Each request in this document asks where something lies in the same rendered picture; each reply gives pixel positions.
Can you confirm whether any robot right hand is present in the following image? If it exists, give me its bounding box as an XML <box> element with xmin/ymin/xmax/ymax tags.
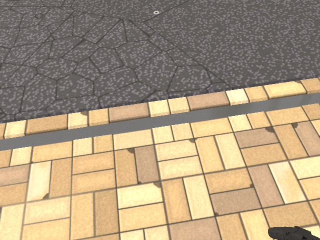
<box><xmin>268</xmin><ymin>226</ymin><xmax>320</xmax><ymax>240</ymax></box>

